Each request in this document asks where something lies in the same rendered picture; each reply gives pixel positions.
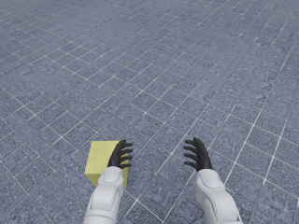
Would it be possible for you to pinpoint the carton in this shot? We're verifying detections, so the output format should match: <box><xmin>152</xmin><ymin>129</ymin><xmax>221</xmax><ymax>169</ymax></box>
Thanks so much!
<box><xmin>84</xmin><ymin>140</ymin><xmax>129</xmax><ymax>188</ymax></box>

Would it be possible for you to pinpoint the right robot forearm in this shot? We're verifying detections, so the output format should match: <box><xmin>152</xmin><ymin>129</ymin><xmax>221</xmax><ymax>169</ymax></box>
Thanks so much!
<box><xmin>195</xmin><ymin>169</ymin><xmax>243</xmax><ymax>224</ymax></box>

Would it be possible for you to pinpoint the robot right hand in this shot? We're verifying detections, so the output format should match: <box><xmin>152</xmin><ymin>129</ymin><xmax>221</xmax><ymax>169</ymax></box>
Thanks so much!
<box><xmin>183</xmin><ymin>137</ymin><xmax>213</xmax><ymax>173</ymax></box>

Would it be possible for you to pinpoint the robot left hand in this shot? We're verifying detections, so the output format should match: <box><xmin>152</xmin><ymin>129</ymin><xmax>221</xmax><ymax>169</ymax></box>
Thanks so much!
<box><xmin>107</xmin><ymin>139</ymin><xmax>133</xmax><ymax>169</ymax></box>

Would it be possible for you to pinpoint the left robot forearm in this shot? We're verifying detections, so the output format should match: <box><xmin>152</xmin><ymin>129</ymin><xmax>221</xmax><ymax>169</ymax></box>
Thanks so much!
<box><xmin>82</xmin><ymin>166</ymin><xmax>123</xmax><ymax>224</ymax></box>

